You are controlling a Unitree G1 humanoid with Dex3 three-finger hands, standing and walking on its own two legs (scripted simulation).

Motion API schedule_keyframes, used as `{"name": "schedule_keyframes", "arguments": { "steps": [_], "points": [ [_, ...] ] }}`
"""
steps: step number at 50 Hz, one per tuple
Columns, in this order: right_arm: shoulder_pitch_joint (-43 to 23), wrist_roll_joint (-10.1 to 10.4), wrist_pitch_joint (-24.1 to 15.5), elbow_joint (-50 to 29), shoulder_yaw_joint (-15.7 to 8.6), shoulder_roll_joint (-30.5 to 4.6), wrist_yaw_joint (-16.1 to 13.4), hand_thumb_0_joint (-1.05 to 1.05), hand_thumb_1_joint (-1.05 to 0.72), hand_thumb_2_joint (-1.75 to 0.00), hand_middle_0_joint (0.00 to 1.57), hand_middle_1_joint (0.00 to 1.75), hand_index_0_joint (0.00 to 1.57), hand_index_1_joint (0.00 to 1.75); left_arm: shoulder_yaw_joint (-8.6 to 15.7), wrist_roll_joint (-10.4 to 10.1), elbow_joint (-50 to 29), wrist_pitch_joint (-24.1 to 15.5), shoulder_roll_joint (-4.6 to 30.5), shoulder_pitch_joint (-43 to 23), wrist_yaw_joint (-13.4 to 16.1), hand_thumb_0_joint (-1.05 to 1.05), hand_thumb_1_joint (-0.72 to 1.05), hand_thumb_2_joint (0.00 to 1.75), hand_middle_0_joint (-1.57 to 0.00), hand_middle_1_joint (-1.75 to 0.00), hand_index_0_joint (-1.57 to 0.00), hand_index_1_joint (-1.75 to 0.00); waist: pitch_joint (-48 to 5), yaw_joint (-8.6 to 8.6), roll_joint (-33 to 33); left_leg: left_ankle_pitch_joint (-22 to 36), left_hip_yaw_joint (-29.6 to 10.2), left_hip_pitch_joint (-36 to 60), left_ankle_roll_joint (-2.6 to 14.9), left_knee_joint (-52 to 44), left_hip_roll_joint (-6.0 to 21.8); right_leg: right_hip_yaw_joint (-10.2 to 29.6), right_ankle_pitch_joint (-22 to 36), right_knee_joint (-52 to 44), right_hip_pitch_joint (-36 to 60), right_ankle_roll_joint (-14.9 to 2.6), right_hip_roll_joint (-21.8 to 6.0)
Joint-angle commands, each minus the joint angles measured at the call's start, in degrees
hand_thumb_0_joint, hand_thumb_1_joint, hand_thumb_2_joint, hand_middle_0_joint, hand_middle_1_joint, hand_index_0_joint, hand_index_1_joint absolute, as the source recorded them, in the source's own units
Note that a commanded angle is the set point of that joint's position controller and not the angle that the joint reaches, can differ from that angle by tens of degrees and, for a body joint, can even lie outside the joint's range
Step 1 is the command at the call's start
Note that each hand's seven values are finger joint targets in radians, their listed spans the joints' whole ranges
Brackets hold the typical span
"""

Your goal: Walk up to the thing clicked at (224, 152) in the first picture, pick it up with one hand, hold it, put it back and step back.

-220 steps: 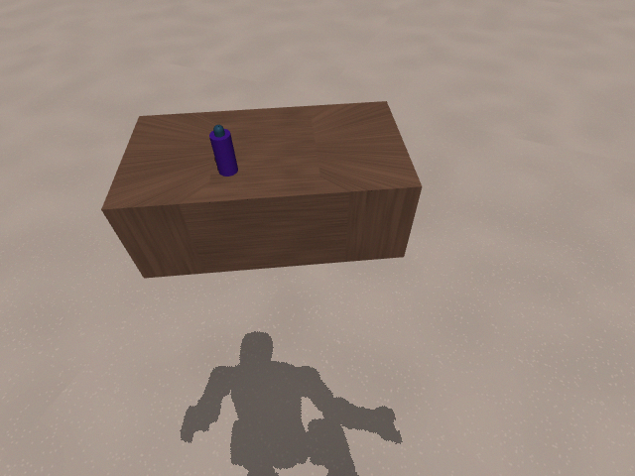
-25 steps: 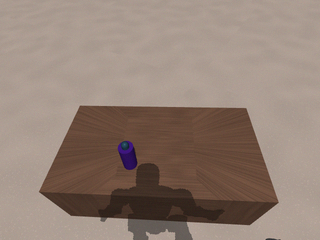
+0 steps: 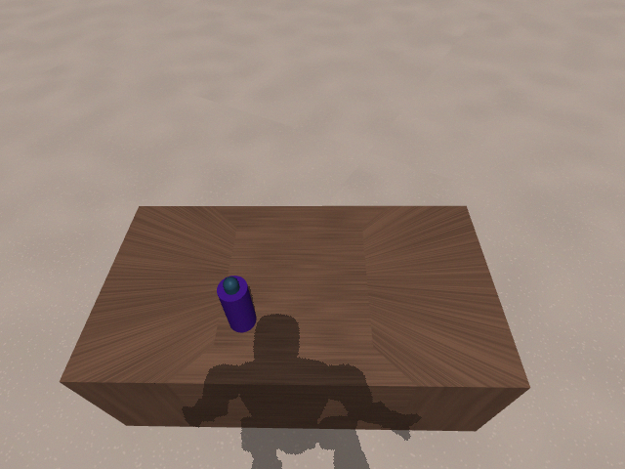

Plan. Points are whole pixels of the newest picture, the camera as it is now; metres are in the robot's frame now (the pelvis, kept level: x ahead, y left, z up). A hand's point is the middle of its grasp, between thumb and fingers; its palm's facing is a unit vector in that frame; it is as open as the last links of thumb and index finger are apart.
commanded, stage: walk up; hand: left
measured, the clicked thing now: (236, 301) +0.52 +0.21 -0.30
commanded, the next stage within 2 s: stand in 0.16 s
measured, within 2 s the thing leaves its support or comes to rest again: neither
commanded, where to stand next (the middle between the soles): +0.06 +0.01 m, yaw -2 degrees
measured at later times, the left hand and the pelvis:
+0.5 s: hand out of the picture +0.09 +0.25 -0.16, palm faces -0.02 -0.94 -0.34, open 7.4 cm; pelvis +0.02 +0.00 +0.00, yaw +0 degrees
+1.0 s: hand out of the picture +0.11 +0.24 -0.15, palm faces -0.01 -0.94 -0.35, open 7.4 cm; pelvis +0.02 -0.01 +0.00, yaw +0 degrees
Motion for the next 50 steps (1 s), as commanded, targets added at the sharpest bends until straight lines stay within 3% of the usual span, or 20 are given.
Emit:
{"name": "schedule_keyframes", "arguments": {
  "steps": [1,7,8,11,14,21,31,37,41,50],
  "points": [
    [-2.7,0.2,-1.6,-3.7,-1.9,-11.9,-0.8,0.0,-0.9,-0.9,0.2,0.3,0.2,0.3,2.4,-0.1,-3.6,-1.4,12.4,-3.2,0.8,0.0,0.9,0.9,-0.2,-0.3,-0.2,-0.3,-6.1,0.51,0.0,3.8,-5.1,-2.1,2.62,-4.0,5.6,5.0,2.3,-3.0,4.8,-1.97,-5.3],
    [-2.6,0.2,-1.7,-4.1,-1.8,-11.6,-0.8,0.0,-0.9,-0.9,0.2,0.3,0.2,0.3,2.4,-0.1,-3.6,-1.3,12.4,-3.2,0.8,0.0,0.9,0.9,-0.2,-0.3,-0.2,-0.3,-5.3,0.56,-0.2,4.6,-4.9,-2.2,2.54,-3.9,5.4,4.9,3.5,-2.9,4.3,-1.67,-5.2],
    [-2.1,-0.3,-2.0,-4.2,-1.4,-11.1,-1.0,0.0,-0.9,-0.9,0.2,0.3,0.2,0.3,1.9,-0.4,-3.4,-1.1,12.8,-2.1,0.8,0.0,0.9,0.9,-0.2,-0.3,-0.2,-0.3,-5.6,0.3,-1.4,2.3,-5.3,-1.9,2.2,-5.7,6.2,5.0,-1.0,-3.1,3.8,-1.85,-5.2],
    [-2.9,-0.3,-2.1,-4.2,-1.7,-12.4,-1.1,0.0,-0.9,-0.9,0.2,0.3,0.2,0.3,1.8,-0.2,-3.4,-0.8,12.2,-1.7,0.6,0.0,0.9,0.9,-0.2,-0.3,-0.2,-0.3,-3.8,0.61,0.5,-2.8,-5.7,-4.0,2.21,-6.6,6.1,4.8,-4.1,-3.0,3.1,-1.75,-4.8],
    [-2.1,-0.2,-2.3,-4.3,-1.6,-12.0,-1.0,0.0,-0.9,-0.9,0.2,0.3,0.2,0.3,1.7,-0.1,-3.4,-1.0,12.7,-1.3,0.5,0.0,0.9,0.9,-0.2,-0.3,-0.2,-0.3,-3.5,0.39,0.1,-0.9,-5.2,-3.3,2.18,-6.2,5.8,5.5,-3.7,-3.6,2.7,-1.86,-5.2],
    [-2.4,-0.1,-2.7,-4.7,-1.5,-11.8,-1.2,0.0,-0.9,-0.9,0.2,0.3,0.2,0.3,1.5,-0.3,-3.7,-1.4,12.8,-0.8,0.6,0.0,0.9,0.9,-0.2,-0.3,-0.2,-0.3,-6.4,0.29,0.5,9.7,-4.6,0.2,1.8,-4.2,6.3,4.9,6.5,-2.6,5.0,-2.03,-5.7],
    [-2.6,0.1,-2.5,-4.4,-1.2,-12.1,-1.4,0.0,-0.9,-0.9,0.2,0.3,0.2,0.3,1.5,-0.4,-3.6,-1.3,12.7,-0.4,0.7,0.0,0.9,0.9,-0.2,-0.3,-0.2,-0.3,-6.6,0.27,0.9,10.6,-3.8,1.2,1.58,-3.9,6.3,4.9,9.3,-2.8,5.7,-1.91,-5.9],
    [-2.4,0.1,-2.5,-4.6,-1.1,-12.0,-1.5,0.0,-0.9,-0.9,0.2,0.3,0.2,0.3,1.6,-0.3,-3.6,-1.3,12.7,-0.1,0.8,0.0,0.9,0.9,-0.2,-0.3,-0.2,-0.3,-7.7,0.3,-0.3,15.1,-3.7,2.4,1.48,-3.6,7.0,4.3,13.9,-2.0,7.2,-2.17,-5.8],
    [-2.4,0.0,-2.4,-4.8,-1.1,-11.8,-1.6,0.0,-0.9,-0.9,0.2,0.3,0.2,0.3,1.7,-0.3,-3.8,-1.3,13.1,-0.8,1.0,0.0,0.9,0.9,-0.2,-0.3,-0.2,-0.3,-7.2,0.19,-0.8,14.5,-3.5,2.2,1.3,-4.0,7.0,4.3,13.6,-2.0,7.4,-2.31,-5.9],
    [-2.3,-0.1,-2.3,-4.9,-1.0,-11.4,-1.4,0.0,-0.9,-0.9,0.2,0.3,0.2,0.3,1.9,-0.4,-3.8,-1.1,13.3,-1.2,0.9,0.0,0.9,0.9,-0.2,-0.3,-0.2,-0.3,-4.4,0.35,-1.0,7.0,-3.5,0.2,1.43,-5.3,6.4,4.9,5.2,-4.0,5.4,-2.11,-5.4]
  ]
}}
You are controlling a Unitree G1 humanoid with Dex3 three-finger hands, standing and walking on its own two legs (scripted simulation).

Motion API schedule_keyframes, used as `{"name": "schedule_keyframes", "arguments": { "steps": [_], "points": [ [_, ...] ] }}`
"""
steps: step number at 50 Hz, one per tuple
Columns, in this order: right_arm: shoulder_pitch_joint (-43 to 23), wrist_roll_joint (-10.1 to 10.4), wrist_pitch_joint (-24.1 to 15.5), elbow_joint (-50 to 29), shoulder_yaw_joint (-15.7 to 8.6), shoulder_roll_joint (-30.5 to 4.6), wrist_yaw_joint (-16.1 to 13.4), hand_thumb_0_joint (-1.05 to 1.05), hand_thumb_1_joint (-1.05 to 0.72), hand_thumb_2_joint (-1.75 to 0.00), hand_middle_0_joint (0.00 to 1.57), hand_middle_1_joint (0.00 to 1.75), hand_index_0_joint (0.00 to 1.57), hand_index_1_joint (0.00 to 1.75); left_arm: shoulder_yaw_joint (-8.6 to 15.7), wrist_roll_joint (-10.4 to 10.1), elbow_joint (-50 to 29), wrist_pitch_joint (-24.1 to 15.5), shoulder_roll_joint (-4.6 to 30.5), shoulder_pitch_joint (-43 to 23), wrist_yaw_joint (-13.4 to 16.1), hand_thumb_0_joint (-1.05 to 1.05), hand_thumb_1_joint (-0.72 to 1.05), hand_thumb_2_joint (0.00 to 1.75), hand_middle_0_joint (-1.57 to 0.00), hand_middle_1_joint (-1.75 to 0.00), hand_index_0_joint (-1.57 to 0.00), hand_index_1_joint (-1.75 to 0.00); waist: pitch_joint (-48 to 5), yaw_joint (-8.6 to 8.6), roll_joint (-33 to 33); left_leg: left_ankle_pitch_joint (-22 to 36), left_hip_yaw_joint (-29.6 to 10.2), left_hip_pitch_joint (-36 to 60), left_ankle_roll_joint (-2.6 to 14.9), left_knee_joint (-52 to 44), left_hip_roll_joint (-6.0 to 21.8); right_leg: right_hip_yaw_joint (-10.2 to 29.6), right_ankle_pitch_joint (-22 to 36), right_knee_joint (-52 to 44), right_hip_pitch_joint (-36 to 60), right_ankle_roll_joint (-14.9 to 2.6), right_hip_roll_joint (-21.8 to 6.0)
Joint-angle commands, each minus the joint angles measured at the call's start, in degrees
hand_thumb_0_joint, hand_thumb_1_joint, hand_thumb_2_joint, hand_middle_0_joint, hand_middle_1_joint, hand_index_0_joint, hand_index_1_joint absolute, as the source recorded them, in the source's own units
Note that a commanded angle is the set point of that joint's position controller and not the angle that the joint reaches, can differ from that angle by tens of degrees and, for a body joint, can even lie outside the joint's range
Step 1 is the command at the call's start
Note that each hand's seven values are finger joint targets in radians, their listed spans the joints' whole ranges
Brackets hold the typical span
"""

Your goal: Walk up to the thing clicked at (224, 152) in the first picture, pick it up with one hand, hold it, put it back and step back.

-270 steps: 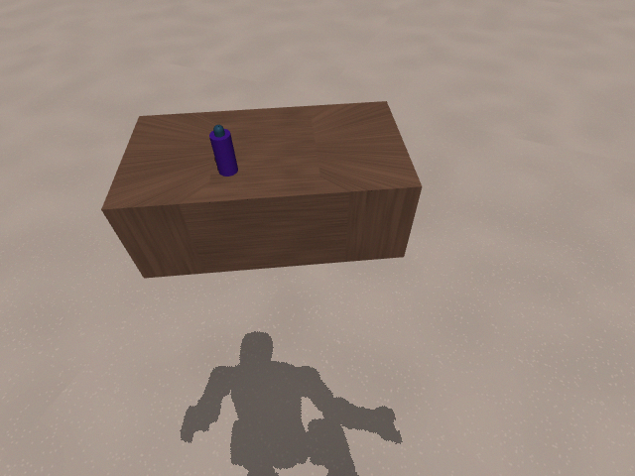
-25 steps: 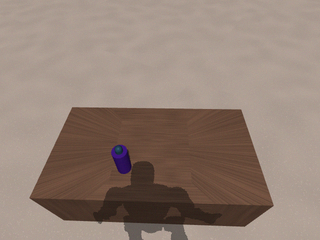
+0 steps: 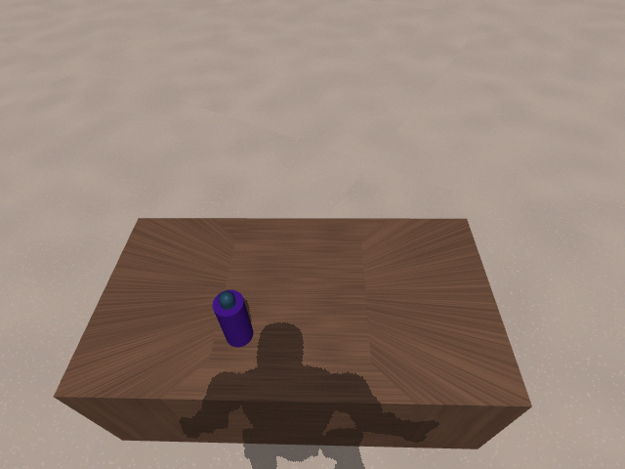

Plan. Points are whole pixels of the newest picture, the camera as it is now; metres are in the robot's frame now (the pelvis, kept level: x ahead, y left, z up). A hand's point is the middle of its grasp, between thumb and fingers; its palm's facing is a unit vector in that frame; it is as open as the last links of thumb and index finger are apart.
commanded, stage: stand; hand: left
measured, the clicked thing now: (232, 316) +0.50 +0.22 -0.30
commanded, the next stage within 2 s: go down in 1.40 s
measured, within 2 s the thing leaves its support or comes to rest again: neither
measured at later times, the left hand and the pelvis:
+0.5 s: hand out of the picture +0.06 +0.25 -0.16, palm faces -0.03 -0.94 -0.35, open 7.4 cm; pelvis +0.00 +0.00 +0.00, yaw +0 degrees
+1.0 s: hand out of the picture +0.08 +0.25 -0.16, palm faces -0.03 -0.94 -0.35, open 7.4 cm; pelvis +0.00 +0.00 +0.00, yaw +0 degrees
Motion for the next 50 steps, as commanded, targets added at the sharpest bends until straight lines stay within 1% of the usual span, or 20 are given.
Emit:
{"name": "schedule_keyframes", "arguments": {
  "steps": [1,6,8,11,12,15,17,18,19,21,24,27,32,37,38,40,42,43,46,50],
  "points": [
    [-1.6,0.1,-1.4,-3.3,-2.0,-11.7,-0.6,0.0,-0.9,-0.9,0.2,0.3,0.2,0.3,2.6,-0.1,-3.0,-1.3,12.8,-2.2,0.7,0.0,0.9,0.9,-0.2,-0.3,-0.2,-0.3,-3.1,0.26,-1.5,7.4,-3.1,-3.1,2.82,-2.4,5.3,5.7,6.8,-3.4,2.9,-1.2,-6.6],
    [-1.3,0.0,-1.4,-3.4,-2.1,-11.8,-0.5,0.0,-0.9,-0.9,0.2,0.3,0.2,0.3,2.5,0.0,-3.3,-1.4,12.9,-2.5,0.6,0.0,0.9,0.9,-0.2,-0.3,-0.2,-0.3,-4.3,0.12,-0.7,7.1,-3.0,-2.6,3.1,-2.0,5.3,6.1,7.7,-3.2,3.2,-1.42,-6.9],
    [-1.0,0.0,-1.4,-3.2,-2.0,-11.8,-0.6,0.0,-0.9,-0.9,0.2,0.3,0.2,0.3,2.6,-0.1,-3.1,-1.4,13.0,-2.0,0.6,0.0,0.9,0.9,-0.2,-0.3,-0.2,-0.3,-3.6,0.2,-0.6,6.2,-3.0,-3.0,3.01,-2.3,5.1,6.2,6.7,-3.4,2.7,-1.22,-6.7],
    [-0.6,0.0,-1.3,-3.2,-2.0,-11.7,-0.5,0.0,-0.9,-0.9,0.2,0.3,0.2,0.3,2.7,0.1,-3.0,-1.2,13.1,-2.0,0.6,0.0,0.9,0.9,-0.2,-0.3,-0.2,-0.3,-1.9,0.19,-0.5,2.7,-3.0,-4.2,3.13,-2.6,4.8,6.4,1.4,-4.3,1.0,-1.03,-6.4],
    [-0.3,-0.1,-1.2,-3.3,-2.0,-11.3,-0.5,0.0,-0.9,-0.9,0.2,0.3,0.2,0.3,2.7,0.1,-3.1,-1.3,13.7,-2.2,0.6,0.0,0.9,0.9,-0.2,-0.3,-0.2,-0.3,-2.2,0.17,-1.7,3.0,-3.2,-3.8,3.17,-2.3,5.0,6.5,0.5,-4.2,1.0,-1.29,-6.5],
    [0.3,-0.1,-1.3,-3.1,-2.1,-11.7,-0.5,0.0,-0.9,-0.9,0.2,0.3,0.2,0.3,2.7,0.1,-3.0,-1.2,13.4,-2.0,0.5,0.0,0.9,0.9,-0.2,-0.3,-0.2,-0.3,-2.7,0.13,-0.7,2.3,-3.2,-4.1,3.28,-2.6,4.9,6.5,0.4,-3.8,1.0,-1.36,-6.4],
    [0.3,-0.1,-1.4,-3.2,-2.1,-11.8,-0.5,0.0,-0.9,-0.9,0.2,0.3,0.2,0.3,2.6,0.0,-3.1,-1.3,13.1,-2.0,0.5,0.0,0.9,0.9,-0.2,-0.3,-0.2,-0.3,-3.6,-0.01,-0.5,4.3,-3.2,-3.7,3.36,-2.2,5.2,6.6,4.5,-3.1,2.1,-1.57,-6.7],
    [0.0,-0.1,-1.5,-3.0,-2.0,-11.9,-0.5,0.0,-0.9,-0.9,0.2,0.3,0.2,0.3,2.5,-0.1,-3.0,-1.3,12.9,-1.6,0.4,0.0,0.9,0.9,-0.2,-0.3,-0.2,-0.3,-3.2,0.35,0.2,5.3,-3.3,-3.5,3.27,-2.3,5.2,6.5,5.9,-3.0,1.9,-1.48,-6.6],
    [0.2,-0.1,-1.5,-3.2,-2.0,-11.6,-0.6,0.0,-0.9,-0.9,0.2,0.3,0.2,0.3,2.6,0.0,-3.0,-1.3,13.3,-1.3,0.4,0.0,0.9,0.9,-0.2,-0.3,-0.2,-0.3,-4.1,0.24,-0.6,6.2,-3.3,-2.8,3.06,-2.3,5.2,6.1,5.9,-2.5,2.1,-1.58,-6.4],
    [0.7,0.0,-1.5,-3.0,-1.9,-11.7,-0.6,0.0,-0.9,-0.9,0.2,0.3,0.2,0.3,2.6,-0.2,-2.9,-1.3,13.0,-1.4,0.4,0.0,0.9,0.9,-0.2,-0.3,-0.2,-0.3,-3.3,0.26,-0.4,5.6,-3.1,-3.4,3.1,-2.2,5.0,6.3,5.7,-2.7,2.1,-1.4,-6.4],
    [0.4,0.1,-1.5,-3.2,-2.0,-12.0,-0.6,0.0,-0.9,-0.9,0.2,0.3,0.2,0.3,2.4,0.0,-3.1,-1.3,13.1,-1.3,0.5,0.0,0.9,0.9,-0.2,-0.3,-0.2,-0.3,-3.5,0.27,-0.5,7.4,-3.4,-3.1,3.01,-2.1,5.3,6.1,6.4,-2.5,1.9,-1.46,-6.2],
    [0.4,0.0,-1.4,-3.2,-1.9,-11.9,-0.7,0.0,-0.9,-0.9,0.2,0.3,0.2,0.3,2.4,0.0,-3.1,-1.2,13.0,-1.3,0.6,0.0,0.9,0.9,-0.2,-0.3,-0.2,-0.3,-3.2,0.41,-0.8,6.6,-3.3,-3.4,2.96,-2.1,5.3,6.1,5.7,-2.5,2.0,-1.54,-6.3],
    [0.8,0.0,-1.4,-3.3,-1.9,-11.8,-0.6,0.0,-0.9,-0.9,0.2,0.3,0.2,0.3,2.3,0.0,-3.2,-1.5,13.2,-1.2,0.6,0.0,0.9,0.9,-0.2,-0.3,-0.2,-0.3,-4.2,0.14,-0.9,8.6,-3.1,-2.7,2.96,-1.6,5.3,6.3,9.3,-2.3,2.8,-1.54,-6.6],
    [0.7,-0.1,-1.3,-3.3,-1.8,-11.6,-0.7,0.0,-0.9,-0.9,0.2,0.3,0.2,0.3,2.3,-0.1,-3.2,-1.4,13.4,-1.4,0.6,0.0,0.9,0.9,-0.2,-0.3,-0.2,-0.3,-3.4,0.2,-0.4,6.6,-3.0,-3.6,3.02,-2.3,5.3,6.4,6.8,-2.8,2.2,-1.4,-6.5],
    [0.0,0.0,-1.4,-3.5,-1.9,-12.1,-0.6,0.0,-0.9,-0.9,0.2,0.3,0.2,0.3,2.2,0.0,-3.2,-1.4,13.0,-1.2,0.6,0.0,0.9,0.9,-0.2,-0.3,-0.2,-0.3,-3.2,0.29,0.6,7.3,-3.1,-3.0,3.14,-1.9,5.4,6.4,7.8,-2.7,2.2,-1.37,-6.6],
    [0.1,0.1,-1.3,-3.6,-1.9,-11.8,-0.6,0.0,-0.9,-0.9,0.2,0.3,0.2,0.3,2.2,0.1,-3.3,-1.5,13.1,-1.2,0.7,0.0,0.9,0.9,-0.2,-0.3,-0.2,-0.3,-4.2,0.29,-1.0,8.7,-3.1,-2.5,3.11,-1.7,5.6,5.9,9.5,-2.4,2.9,-1.4,-6.6],
    [0.6,0.0,-1.3,-3.3,-1.8,-11.6,-0.6,0.0,-0.9,-0.9,0.2,0.3,0.2,0.3,2.2,-0.1,-3.2,-1.5,13.1,-1.2,0.7,0.0,0.9,0.9,-0.2,-0.3,-0.2,-0.3,-2.6,0.31,-1.0,6.4,-3.1,-3.8,3.0,-2.3,5.2,6.1,6.5,-3.2,2.2,-1.25,-6.4],
    [0.1,0.0,-1.3,-3.5,-2.0,-11.8,-0.6,0.0,-0.9,-0.9,0.2,0.3,0.2,0.3,2.2,0.0,-3.3,-1.4,13.0,-1.0,0.7,0.0,0.9,0.9,-0.2,-0.3,-0.2,-0.3,-3.1,0.32,-0.7,6.1,-3.0,-3.1,3.12,-2.1,5.3,6.2,5.8,-3.2,1.6,-1.2,-6.4],
    [0.2,0.0,-1.4,-3.7,-2.0,-12.0,-0.6,0.0,-0.9,-0.9,0.2,0.3,0.2,0.3,2.3,0.0,-3.4,-1.5,13.0,-1.5,0.7,0.0,0.9,0.9,-0.2,-0.3,-0.2,-0.3,-4.7,0.18,-0.5,8.0,-3.0,-2.7,3.23,-1.9,5.5,6.1,8.9,-2.4,3.3,-1.52,-6.7],
    [-0.3,0.1,-1.6,-3.7,-2.1,-12.1,-0.6,0.0,-0.9,-0.9,0.2,0.3,0.2,0.3,2.1,0.0,-3.4,-1.7,12.7,-1.0,0.7,0.0,0.9,0.9,-0.2,-0.3,-0.2,-0.3,-4.5,0.39,-0.5,10.7,-3.0,-1.7,3.01,-1.7,5.7,5.9,11.6,-2.2,3.0,-1.35,-6.6]
  ]
}}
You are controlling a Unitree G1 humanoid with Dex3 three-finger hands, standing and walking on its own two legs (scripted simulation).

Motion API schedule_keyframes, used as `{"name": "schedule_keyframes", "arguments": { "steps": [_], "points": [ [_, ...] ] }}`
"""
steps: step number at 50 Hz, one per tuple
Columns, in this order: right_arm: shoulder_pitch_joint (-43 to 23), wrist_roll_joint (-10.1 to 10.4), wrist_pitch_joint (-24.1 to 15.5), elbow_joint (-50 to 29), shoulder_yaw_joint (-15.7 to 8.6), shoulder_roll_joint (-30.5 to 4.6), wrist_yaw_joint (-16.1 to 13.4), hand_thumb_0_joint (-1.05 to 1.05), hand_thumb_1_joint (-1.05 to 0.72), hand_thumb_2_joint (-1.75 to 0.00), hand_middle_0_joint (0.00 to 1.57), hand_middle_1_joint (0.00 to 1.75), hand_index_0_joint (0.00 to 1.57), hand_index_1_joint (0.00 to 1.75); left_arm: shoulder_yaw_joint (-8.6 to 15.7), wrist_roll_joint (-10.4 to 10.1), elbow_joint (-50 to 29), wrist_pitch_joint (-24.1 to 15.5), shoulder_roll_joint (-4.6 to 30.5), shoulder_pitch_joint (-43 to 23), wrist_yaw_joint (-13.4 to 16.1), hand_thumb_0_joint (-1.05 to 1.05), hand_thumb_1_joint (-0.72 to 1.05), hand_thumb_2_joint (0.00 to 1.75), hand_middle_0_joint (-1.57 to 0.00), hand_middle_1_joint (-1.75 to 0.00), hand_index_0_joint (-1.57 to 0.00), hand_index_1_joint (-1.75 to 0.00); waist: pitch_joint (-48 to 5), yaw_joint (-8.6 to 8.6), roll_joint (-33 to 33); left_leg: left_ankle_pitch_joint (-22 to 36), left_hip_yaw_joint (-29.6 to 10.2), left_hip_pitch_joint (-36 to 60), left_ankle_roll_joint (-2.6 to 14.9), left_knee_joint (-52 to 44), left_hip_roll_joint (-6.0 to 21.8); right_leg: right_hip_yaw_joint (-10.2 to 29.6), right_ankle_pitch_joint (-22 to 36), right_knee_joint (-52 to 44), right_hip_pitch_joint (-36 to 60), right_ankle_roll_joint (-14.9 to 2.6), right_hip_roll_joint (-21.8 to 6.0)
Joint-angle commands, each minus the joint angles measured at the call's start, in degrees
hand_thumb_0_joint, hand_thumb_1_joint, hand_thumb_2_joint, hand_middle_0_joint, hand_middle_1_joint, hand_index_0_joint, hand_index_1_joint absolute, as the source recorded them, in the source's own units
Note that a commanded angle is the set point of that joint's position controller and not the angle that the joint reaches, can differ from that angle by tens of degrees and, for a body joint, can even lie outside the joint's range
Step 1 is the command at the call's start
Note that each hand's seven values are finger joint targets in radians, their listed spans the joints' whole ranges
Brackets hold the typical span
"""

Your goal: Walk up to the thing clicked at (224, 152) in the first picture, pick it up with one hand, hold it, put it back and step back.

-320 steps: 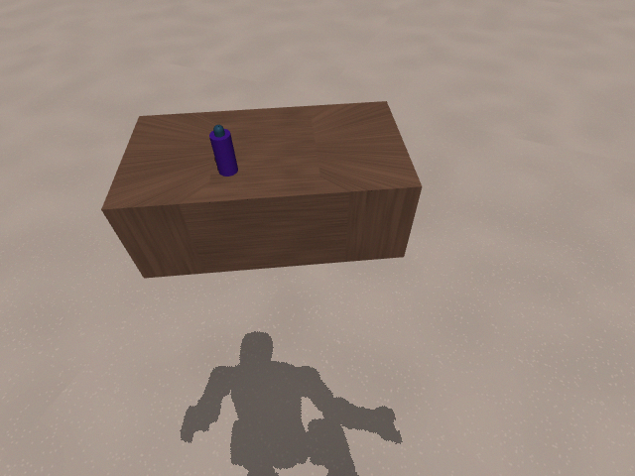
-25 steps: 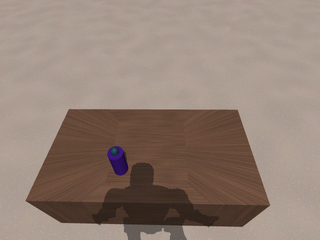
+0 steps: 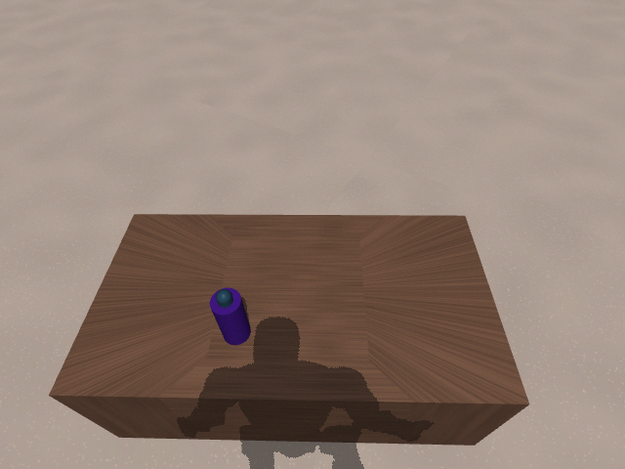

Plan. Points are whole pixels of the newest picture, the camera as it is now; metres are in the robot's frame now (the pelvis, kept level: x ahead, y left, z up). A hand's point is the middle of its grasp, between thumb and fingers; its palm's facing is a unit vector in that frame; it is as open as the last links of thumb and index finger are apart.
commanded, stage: stand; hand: left
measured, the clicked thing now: (230, 314) +0.49 +0.22 -0.30
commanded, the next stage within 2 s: go down in 0.40 s
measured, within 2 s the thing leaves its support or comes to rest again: neither
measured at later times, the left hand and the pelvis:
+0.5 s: hand out of the picture +0.08 +0.26 -0.16, palm faces -0.03 -0.94 -0.35, open 7.4 cm; pelvis +0.00 +0.00 +0.00, yaw +0 degrees
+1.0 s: hand out of the picture +0.15 +0.27 -0.15, palm faces +0.04 -0.94 -0.33, open 15.7 cm; pelvis +0.00 +0.02 -0.02, yaw +0 degrees
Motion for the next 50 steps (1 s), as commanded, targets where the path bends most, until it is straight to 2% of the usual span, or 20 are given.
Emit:
{"name": "schedule_keyframes", "arguments": {
  "steps": [1,7,8,18,24,25,26,27,28,29,31,33,35,37,40,42,45,46,47,50],
  "points": [
    [-1.5,0.2,-1.5,-3.3,-2.2,-12.0,-0.8,0.0,-0.9,-0.9,0.2,0.3,0.2,0.3,2.4,0.0,-3.3,-1.5,12.3,-2.5,0.8,0.0,0.9,0.9,-0.2,-0.3,-0.2,-0.3,-5.0,-0.12,-0.1,10.8,-3.2,-1.2,3.04,-1.8,5.5,5.5,12.1,-2.4,4.0,-1.33,-6.8],
    [-1.8,0.2,-1.4,-3.0,-2.1,-12.1,-0.9,0.0,-0.9,-0.9,0.2,0.3,0.2,0.3,2.5,-0.1,-3.0,-1.3,12.4,-2.2,0.8,0.0,0.9,0.9,-0.2,-0.3,-0.2,-0.3,-3.3,0.28,0.2,9.4,-3.2,-1.7,2.93,-2.6,5.3,5.3,10.1,-2.6,3.3,-1.15,-6.4],
    [-1.6,0.2,-1.4,-3.3,-2.2,-12.0,-0.8,0.0,-0.9,-0.9,0.2,0.3,0.2,0.3,2.6,0.0,-3.1,-1.4,12.7,-2.3,0.8,0.0,0.9,0.9,-0.2,-0.3,-0.2,-0.3,-4.4,0.01,-0.7,9.2,-3.3,-1.5,3.0,-2.4,5.5,5.1,9.5,-2.5,4.1,-1.34,-6.6],
    [-1.7,0.2,-1.5,-3.4,-2.1,-11.9,-0.9,0.0,-0.9,-0.9,0.2,0.3,0.2,0.3,2.5,0.0,-3.3,-1.4,12.4,-1.9,0.8,0.0,0.9,0.9,-0.2,-0.3,-0.2,-0.3,-4.7,0.01,0.3,11.4,-3.0,-0.6,2.87,-2.1,5.5,5.5,12.2,-2.2,4.0,-1.45,-6.8],
    [-1.9,0.3,-1.4,-3.2,-2.2,-12.1,-0.9,0.0,-0.9,-0.9,0.2,0.3,0.2,0.3,2.4,-0.1,-3.2,-1.2,12.2,-1.7,0.9,0.0,0.9,0.9,-0.2,-0.3,-0.2,-0.3,-3.9,0.12,0.0,10.8,-2.9,-0.6,2.92,-2.5,5.5,5.5,11.4,-2.5,3.2,-1.33,-6.5],
    [-1.8,0.2,-1.4,-3.1,-2.1,-11.9,-0.9,0.0,-0.98,-0.93,0.18,0.28,0.19,0.28,2.5,-0.1,-3.2,-1.3,12.3,-1.9,0.9,0.0,0.82,0.82,-0.12,-0.22,-0.12,-0.22,-3.4,0.07,-0.2,10.1,-3.0,-0.9,2.94,-2.5,5.5,5.6,10.9,-2.6,3.3,-1.3,-6.6],
    [-1.4,4.0,-4.2,-18.7,0.2,-1.7,-2.0,0.0,-1.05,-0.94,0.2,0.3,0.2,0.3,3.0,-2.8,-23.3,-6.4,2.2,-22.0,1.7,0.0,0.74,0.74,-0.04,-0.14,-0.04,-0.14,1.4,-6.57,0.6,1.7,3.7,-9.6,3.21,2.3,-3.3,1.2,3.8,-0.4,-8.4,-0.2,0.2],
    [1.9,4.1,-4.2,-15.5,0.0,-3.2,-2.5,0.0,-1.05,-0.94,0.2,0.3,0.2,0.3,4.3,-2.4,-19.5,-5.5,6.1,-26.4,2.0,0.0,0.66,0.66,-0.01,-0.06,-0.02,-0.06,-2.3,-4.52,-1.1,0.9,3.4,-9.5,3.52,3.1,-3.4,0.8,1.7,-0.1,-4.8,0.15,-0.1],
    [3.3,4.0,-3.5,-14.6,-0.6,-5.1,-2.9,0.0,-1.05,-0.95,0.2,0.3,0.2,0.3,7.8,-1.4,-8.5,-2.7,10.9,-15.8,2.3,0.0,0.58,0.58,-0.01,-0.02,-0.01,-0.01,-0.6,-3.32,-3.2,-0.1,3.2,-11.8,3.65,4.0,-3.7,0.2,-0.6,0.3,-5.6,-0.23,0.4],
    [3.3,3.8,-3.1,-16.4,-1.7,-5.4,-2.8,0.0,-1.05,-0.94,0.2,0.3,0.2,0.3,9.2,-0.7,-7.4,-2.1,11.9,-12.5,1.5,0.0,0.5,0.5,-0.01,0.0,-0.01,0.0,-1.6,-1.54,-2.4,0.8,3.4,-12.9,3.41,5.7,-3.5,0.1,-0.5,1.8,-5.8,-0.31,0.3],
    [5.1,3.1,-3.8,-18.3,-3.4,-5.4,-3.5,0.0,-1.03,-0.93,0.2,0.3,0.2,0.3,11.8,1.2,-12.8,-2.4,16.5,-17.1,0.9,0.0,0.34,0.34,-0.02,-0.03,-0.03,-0.02,-10.7,-1.0,-1.2,4.2,3.0,-11.9,3.38,7.7,-3.5,0.7,4.2,4.6,-3.4,-0.12,-0.2],
    [6.7,2.3,-4.1,-20.2,-4.1,-4.8,-3.3,0.0,-1.01,-0.92,0.2,0.3,0.2,0.3,12.2,3.3,-7.9,-0.1,13.4,-6.6,-0.3,0.0,0.2,0.18,-0.03,-0.04,-0.04,-0.02,-14.0,-0.15,-0.7,8.1,2.4,-13.6,3.0,10.1,-3.8,0.4,8.2,7.6,-2.4,-0.44,-0.1],
    [6.7,2.4,-4.5,-23.3,-4.8,-4.5,-3.3,0.0,-1.0,-0.92,0.2,0.3,0.2,0.3,14.8,4.1,-12.9,2.2,14.7,-2.4,-0.3,0.0,0.12,0.13,-0.04,-0.03,-0.05,-0.01,-18.5,2.47,2.0,11.6,2.3,-12.6,2.55,10.1,-4.3,0.4,10.8,8.0,1.1,-0.78,0.0],
    [5.3,2.8,-4.5,-26.0,-4.5,-3.6,-3.5,0.0,-0.97,-0.91,0.2,0.3,0.2,0.3,12.7,3.8,-18.5,5.6,11.3,-2.2,-0.1,0.0,0.01,0.1,-0.05,-0.02,-0.06,-0.01,-17.0,1.89,4.6,11.3,2.3,-12.1,2.14,9.7,-4.2,0.3,9.4,7.3,-0.8,-1.04,0.4],
    [2.9,3.1,-4.9,-29.3,-4.0,-3.5,-3.7,0.0,-0.95,-0.91,0.2,0.3,0.2,0.3,11.4,3.7,-21.1,11.5,9.6,-4.3,0.1,0.0,-0.08,0.09,-0.05,-0.02,-0.05,-0.01,-12.1,0.63,1.1,7.2,1.9,-14.0,2.19,9.9,-3.5,-0.5,4.3,6.8,-4.8,-1.0,0.9],
    [3.1,3.0,-5.4,-30.3,-3.8,-2.8,-3.7,0.0,-0.92,-0.9,0.2,0.3,0.2,0.3,10.4,2.8,-25.0,14.0,8.4,-5.1,0.0,0.0,-0.21,0.08,-0.05,-0.02,-0.05,-0.01,-10.8,0.16,0.5,4.7,1.8,-15.4,2.2,10.7,-3.3,-0.7,1.4,7.2,-7.6,-0.85,1.2],
    [4.1,3.0,-6.5,-31.7,-3.7,-2.8,-3.8,0.0,-0.89,-0.89,0.2,0.3,0.2,0.3,11.5,2.2,-30.4,16.1,9.2,-4.9,0.0,0.0,-0.36,0.06,-0.06,-0.03,-0.06,-0.03,-11.1,-0.2,-0.6,2.7,1.6,-16.0,2.37,11.7,-3.1,-0.9,-0.7,8.1,-8.9,-0.61,1.1],
    [4.0,3.0,-7.0,-31.7,-3.4,-2.3,-3.8,0.0,-0.87,-0.89,0.2,0.3,0.2,0.3,11.0,1.9,-31.6,16.5,8.4,-4.5,-0.3,0.0,-0.41,0.05,-0.06,-0.03,-0.06,-0.03,-10.9,-0.51,-1.5,2.3,1.4,-16.7,2.49,12.3,-3.0,-1.0,-0.9,8.7,-9.4,-0.42,1.2],
    [4.4,2.9,-7.4,-32.1,-3.6,-2.5,-3.9,0.0,-0.87,-0.89,0.2,0.3,0.2,0.3,12.0,1.9,-34.3,16.8,9.6,-4.2,-0.3,0.0,-0.43,0.06,-0.06,-0.04,-0.06,-0.03,-12.6,-0.45,-0.8,3.9,1.3,-16.1,2.5,13.0,-2.9,-0.9,0.9,9.8,-8.9,-0.42,1.2],
    [4.7,2.7,-8.4,-32.2,-3.5,-2.3,-4.4,0.0,-0.87,-0.89,0.2,0.3,0.2,0.3,12.0,2.4,-38.8,17.1,10.3,-5.0,-0.8,0.0,-0.45,0.06,-0.07,-0.04,-0.06,-0.04,-14.3,-0.99,1.7,6.1,0.9,-16.1,2.07,15.2,-2.7,-0.8,2.9,12.5,-10.3,-0.46,1.3]
  ]
}}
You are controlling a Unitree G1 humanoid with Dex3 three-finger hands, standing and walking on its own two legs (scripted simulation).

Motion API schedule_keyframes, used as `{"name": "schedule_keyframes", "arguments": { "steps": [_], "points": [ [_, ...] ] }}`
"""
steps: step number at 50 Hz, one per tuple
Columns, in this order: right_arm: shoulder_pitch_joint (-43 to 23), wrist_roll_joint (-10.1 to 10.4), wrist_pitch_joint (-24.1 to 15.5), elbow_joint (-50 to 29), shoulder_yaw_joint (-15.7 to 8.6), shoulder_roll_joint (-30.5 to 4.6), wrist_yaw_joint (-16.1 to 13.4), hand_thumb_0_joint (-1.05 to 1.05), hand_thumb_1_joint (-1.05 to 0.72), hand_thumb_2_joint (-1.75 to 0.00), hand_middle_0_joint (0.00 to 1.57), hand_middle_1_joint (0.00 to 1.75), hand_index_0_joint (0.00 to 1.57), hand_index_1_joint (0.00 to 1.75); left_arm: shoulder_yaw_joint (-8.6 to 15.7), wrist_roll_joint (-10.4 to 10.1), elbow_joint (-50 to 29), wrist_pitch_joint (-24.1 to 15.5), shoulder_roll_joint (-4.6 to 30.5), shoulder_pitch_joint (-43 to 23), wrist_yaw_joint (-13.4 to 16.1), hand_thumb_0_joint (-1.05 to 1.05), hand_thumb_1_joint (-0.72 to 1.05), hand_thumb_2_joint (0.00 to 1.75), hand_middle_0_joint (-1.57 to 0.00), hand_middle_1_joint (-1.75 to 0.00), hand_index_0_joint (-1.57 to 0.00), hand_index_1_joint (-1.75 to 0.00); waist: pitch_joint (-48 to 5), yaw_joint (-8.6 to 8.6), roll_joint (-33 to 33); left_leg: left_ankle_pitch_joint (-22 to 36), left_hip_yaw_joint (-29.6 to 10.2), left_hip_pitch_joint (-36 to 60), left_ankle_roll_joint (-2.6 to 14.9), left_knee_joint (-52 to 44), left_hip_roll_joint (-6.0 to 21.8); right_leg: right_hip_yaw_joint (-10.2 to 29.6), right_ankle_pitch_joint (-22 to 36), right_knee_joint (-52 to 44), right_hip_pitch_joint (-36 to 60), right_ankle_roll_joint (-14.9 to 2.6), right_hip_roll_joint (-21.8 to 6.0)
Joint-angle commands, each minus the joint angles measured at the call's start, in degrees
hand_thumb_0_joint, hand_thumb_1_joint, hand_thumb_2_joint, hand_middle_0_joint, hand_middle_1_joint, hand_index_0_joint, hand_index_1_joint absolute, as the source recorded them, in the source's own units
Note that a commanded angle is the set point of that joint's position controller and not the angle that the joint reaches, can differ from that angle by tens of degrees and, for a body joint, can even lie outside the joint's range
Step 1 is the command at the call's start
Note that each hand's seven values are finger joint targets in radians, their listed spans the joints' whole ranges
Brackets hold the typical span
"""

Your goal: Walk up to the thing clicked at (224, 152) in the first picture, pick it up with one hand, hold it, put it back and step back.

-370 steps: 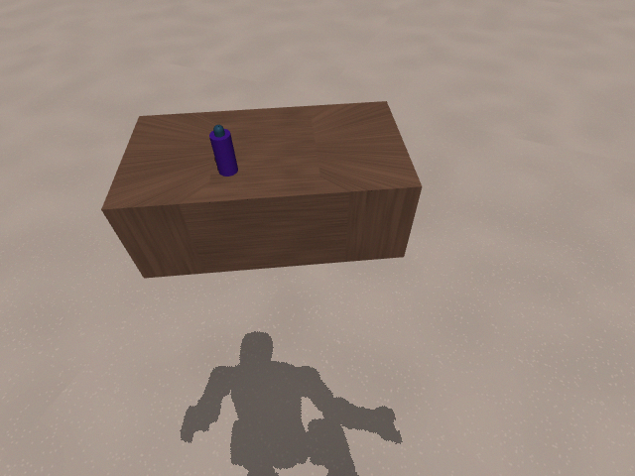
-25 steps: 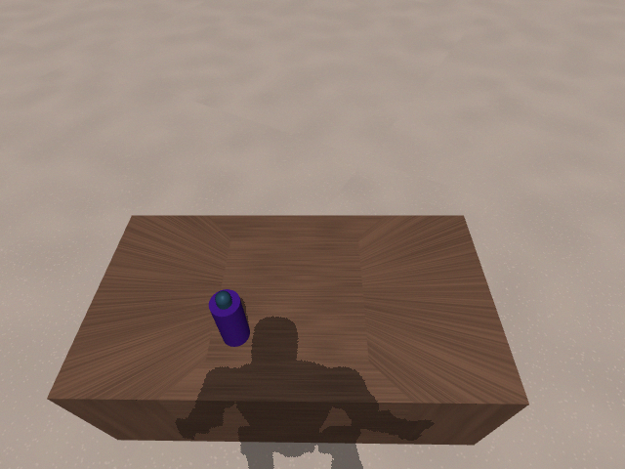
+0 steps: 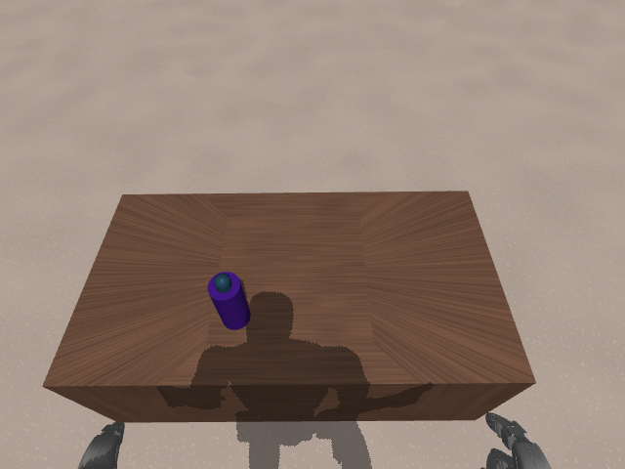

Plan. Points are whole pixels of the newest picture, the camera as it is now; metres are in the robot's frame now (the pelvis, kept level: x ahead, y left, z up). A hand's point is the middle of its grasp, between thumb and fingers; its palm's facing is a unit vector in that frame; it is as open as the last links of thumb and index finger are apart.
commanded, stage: go down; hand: left
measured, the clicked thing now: (229, 298) +0.49 +0.21 -0.28
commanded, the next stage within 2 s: none
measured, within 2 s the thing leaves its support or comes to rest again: neither
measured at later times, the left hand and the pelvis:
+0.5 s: hand (138, 464) +0.16 +0.26 -0.12, palm faces +0.06 -0.94 -0.33, open 17.2 cm; pelvis +0.01 +0.01 -0.03, yaw +1 degrees
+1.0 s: hand (106, 445) +0.18 +0.30 -0.10, palm faces +0.19 -0.92 -0.33, open 17.3 cm; pelvis -0.02 +0.00 -0.05, yaw +3 degrees
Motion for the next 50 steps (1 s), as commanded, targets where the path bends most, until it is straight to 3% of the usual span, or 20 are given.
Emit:
{"name": "schedule_keyframes", "arguments": {
  "steps": [1,5,6,8,9,10,11,13,16,17,18,20,27,29,31,36,38,45,47,50],
  "points": [
    [-1.5,-0.1,-4.3,-8.0,-2.9,-8.6,-1.3,0.0,-0.86,-0.89,0.2,0.3,0.2,0.3,4.5,0.7,-15.0,-0.8,13.2,-3.8,0.1,0.0,-0.44,0.06,-0.06,-0.04,-0.06,-0.04,-11.0,0.4,2.6,15.5,0.3,1.4,0.19,-1.8,-1.7,-1.9,9.8,-0.7,5.6,-2.13,2.4],
    [-1.4,-0.3,-5.2,-8.6,-2.5,-8.4,-2.0,0.0,-0.85,-0.88,0.2,0.3,0.2,0.3,3.8,0.9,-18.2,1.0,11.6,1.9,-0.2,0.0,-0.49,0.05,-0.07,-0.05,-0.07,-0.05,-11.0,-0.18,3.4,18.8,0.0,0.1,-0.03,0.9,-1.7,-2.1,12.4,1.6,5.1,-2.09,2.3],
    [-1.4,-0.4,-5.3,-8.6,-2.6,-8.5,-2.2,0.0,-0.86,-0.88,0.2,0.3,0.2,0.3,4.4,1.1,-20.9,1.4,12.7,1.2,-0.1,0.0,-0.5,0.05,-0.07,-0.05,-0.07,-0.05,-12.9,-0.13,4.5,20.7,-0.1,0.7,-0.18,1.6,-1.6,-2.1,13.8,2.3,5.5,-2.23,2.2],
    [-0.6,-0.5,-5.3,-8.2,-2.5,-8.5,-2.3,0.0,-0.85,-0.88,0.2,0.3,0.2,0.3,3.0,0.9,-19.7,3.1,10.8,5.3,-0.6,0.0,-0.51,0.04,-0.08,-0.05,-0.07,-0.05,-12.3,-0.62,4.8,23.8,-0.4,-0.2,-0.42,2.9,-1.3,-2.4,15.0,3.5,4.1,-2.18,2.5],
    [-1.3,-0.5,-5.5,-9.2,-2.6,-8.8,-2.4,0.0,-0.84,-0.88,0.2,0.3,0.2,0.3,3.6,0.7,-24.4,3.4,12.2,2.6,-0.6,0.0,-0.5,0.04,-0.07,-0.05,-0.07,-0.05,-12.6,-0.4,5.5,23.3,-0.6,-0.6,-0.54,3.1,-1.2,-2.5,14.2,3.9,3.5,-2.2,2.6],
    [-0.9,-0.6,-5.6,-8.7,-2.0,-7.9,-2.4,0.0,-0.84,-0.88,0.2,0.3,0.2,0.3,2.3,0.5,-22.0,4.2,9.9,5.2,-0.8,0.0,-0.51,0.04,-0.07,-0.05,-0.07,-0.05,-11.1,-0.62,5.2,23.0,-0.8,-1.4,-0.68,3.4,-1.1,-2.8,13.5,4.1,2.8,-2.19,2.6],
    [-1.2,-0.7,-5.8,-9.1,-2.3,-8.3,-2.5,0.0,-0.84,-0.88,0.2,0.3,0.2,0.3,3.4,0.3,-25.1,4.4,11.3,4.2,-0.6,0.0,-0.5,0.04,-0.07,-0.04,-0.07,-0.04,-12.0,-0.17,5.2,23.0,-0.9,-1.6,-0.61,3.9,-1.1,-2.9,13.5,4.5,2.8,-2.21,2.6],
    [-2.0,-0.7,-6.3,-11.0,-2.6,-8.5,-2.7,0.0,-0.84,-0.88,0.2,0.3,0.2,0.3,3.0,0.1,-28.4,5.2,10.8,5.7,-0.6,0.0,-0.5,0.04,-0.07,-0.04,-0.06,-0.04,-13.2,-0.19,4.5,23.6,-1.4,-1.9,-0.61,4.8,-1.0,-3.2,13.6,5.6,2.3,-2.21,2.7],
    [-1.0,-0.8,-6.7,-10.1,-2.3,-8.4,-2.7,0.0,-0.84,-0.88,0.2,0.3,0.2,0.3,2.5,-0.1,-27.0,6.8,10.0,9.1,-0.9,0.0,-0.52,0.04,-0.07,-0.04,-0.07,-0.04,-12.3,-0.94,4.0,26.7,-2.2,-3.4,-0.63,6.4,-0.3,-3.6,13.3,7.4,0.4,-2.2,3.0],
    [-2.1,-0.7,-6.9,-11.8,-2.6,-8.8,-2.8,0.0,-0.85,-0.88,0.2,0.3,0.2,0.3,3.9,-0.4,-31.4,7.0,11.8,7.3,-0.7,0.0,-0.53,0.04,-0.07,-0.04,-0.06,-0.04,-13.9,-0.06,4.4,27.2,-2.4,-3.3,-0.56,6.9,-0.3,-3.5,13.2,7.6,0.3,-2.15,2.8],
    [-1.7,-0.7,-7.0,-11.9,-2.5,-8.6,-2.9,0.0,-0.85,-0.88,0.2,0.3,0.2,0.3,3.9,-0.3,-30.4,7.3,11.3,9.0,-0.6,0.0,-0.54,0.04,-0.07,-0.04,-0.07,-0.04,-14.0,-0.29,3.6,27.7,-2.3,-3.7,-0.43,7.8,-0.5,-3.4,14.2,8.0,0.5,-2.06,2.6],
    [-1.6,-0.7,-7.1,-12.6,-2.4,-8.5,-2.9,0.0,-0.84,-0.88,0.2,0.3,0.2,0.3,3.7,-0.4,-32.4,8.1,11.1,9.6,-0.7,0.0,-0.52,0.05,-0.06,-0.04,-0.06,-0.04,-14.4,-0.48,3.9,26.5,-2.2,-4.7,-0.32,8.8,-0.8,-3.2,14.0,8.9,-0.4,-2.02,2.6],
    [-2.0,-0.8,-8.0,-14.7,-2.3,-7.9,-4.0,0.0,-0.85,-0.88,0.2,0.3,0.2,0.3,6.8,-0.7,-38.0,9.7,13.5,11.0,-0.5,0.0,-0.51,0.07,-0.06,-0.03,-0.05,-0.04,-15.0,0.3,5.2,18.3,-2.5,-9.0,-0.31,10.9,-1.2,-3.3,9.5,11.3,-3.6,-2.18,2.3],
    [-1.5,-0.7,-8.1,-15.0,-2.2,-7.6,-4.4,0.0,-0.85,-0.88,0.2,0.3,0.2,0.3,6.8,-1.1,-39.2,10.1,12.6,13.5,-0.9,0.0,-0.51,0.06,-0.06,-0.03,-0.05,-0.04,-15.1,0.35,4.2,16.4,-2.3,-10.0,-0.07,11.5,-1.5,-3.3,8.7,11.7,-3.4,-2.1,2.2],
    [-1.4,-0.7,-8.4,-15.1,-2.2,-7.8,-4.8,0.0,-0.86,-0.89,0.2,0.3,0.2,0.3,8.1,-1.3,-40.4,10.3,14.5,12.7,-1.2,0.0,-0.55,0.06,-0.07,-0.04,-0.06,-0.05,-15.1,0.17,5.0,15.2,-2.4,-11.0,0.04,12.2,-1.5,-3.2,7.7,12.2,-4.6,-2.08,2.1],
    [-1.5,-0.6,-9.6,-15.7,-1.8,-7.3,-6.2,0.0,-0.85,-0.88,0.2,0.3,0.2,0.3,8.7,-2.3,-42.1,10.6,14.3,13.7,-2.1,0.0,-0.53,0.06,-0.06,-0.03,-0.05,-0.04,-13.2,-0.2,3.5,8.0,-2.2,-14.4,0.84,13.3,-2.0,-3.1,2.9,11.9,-7.1,-1.71,2.1],
    [-1.3,-0.5,-10.0,-15.7,-1.9,-7.6,-6.7,0.0,-0.85,-0.88,0.2,0.3,0.2,0.3,8.7,-2.6,-42.6,10.6,14.5,14.8,-2.8,0.0,-0.55,0.06,-0.06,-0.03,-0.06,-0.04,-13.9,-0.66,3.1,7.7,-2.4,-14.3,0.95,13.6,-1.9,-3.0,2.6,12.3,-7.4,-1.67,2.1],
    [-0.5,-0.5,-12.7,-13.3,-1.1,-8.4,-8.6,0.0,-0.84,-0.88,0.2,0.3,0.2,0.3,13.1,-3.5,-41.0,6.9,21.5,-3.0,-3.1,0.0,-0.51,0.08,-0.06,-0.03,-0.05,-0.04,-12.9,-2.92,4.3,1.9,-3.2,-15.3,1.15,13.8,-1.5,-2.2,-1.4,12.6,-10.6,-1.37,1.8],
    [-0.3,-0.4,-13.6,-12.2,-0.7,-8.7,-9.1,0.0,-0.85,-0.89,0.2,0.3,0.2,0.3,15.4,-4.4,-39.3,5.4,24.6,-7.4,-3.5,0.0,-0.5,0.07,-0.06,-0.02,-0.04,-0.03,-12.9,-2.44,4.4,-0.3,-2.9,-16.0,1.42,13.9,-1.9,-1.7,-2.9,11.8,-9.8,-1.25,1.5],
    [0.1,-0.2,-14.4,-9.9,-0.3,-9.4,-9.4,0.0,-0.85,-0.89,0.2,0.3,0.2,0.3,16.8,-5.7,-34.7,3.8,26.9,-12.7,-5.8,0.0,-0.49,0.06,-0.06,-0.02,-0.05,-0.03,-14.1,-2.78,5.8,-0.6,-2.6,-14.6,1.47,13.2,-2.0,-1.1,-2.5,11.1,-8.8,-1.29,1.4]
  ]
}}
